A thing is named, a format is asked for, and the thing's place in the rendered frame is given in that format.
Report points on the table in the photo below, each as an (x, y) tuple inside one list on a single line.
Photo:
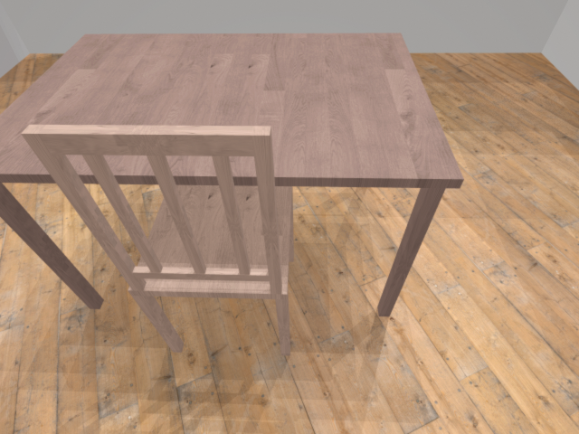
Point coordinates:
[(345, 110)]

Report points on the chair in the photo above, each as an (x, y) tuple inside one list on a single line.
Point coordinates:
[(225, 241)]

